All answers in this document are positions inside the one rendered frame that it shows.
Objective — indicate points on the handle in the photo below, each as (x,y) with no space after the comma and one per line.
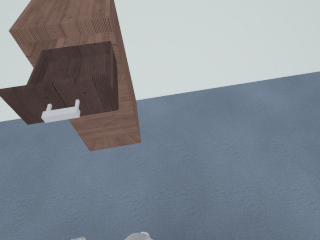
(61,114)

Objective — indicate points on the drawer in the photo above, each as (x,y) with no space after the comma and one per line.
(86,72)

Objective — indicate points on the cabinet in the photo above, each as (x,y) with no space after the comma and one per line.
(51,24)

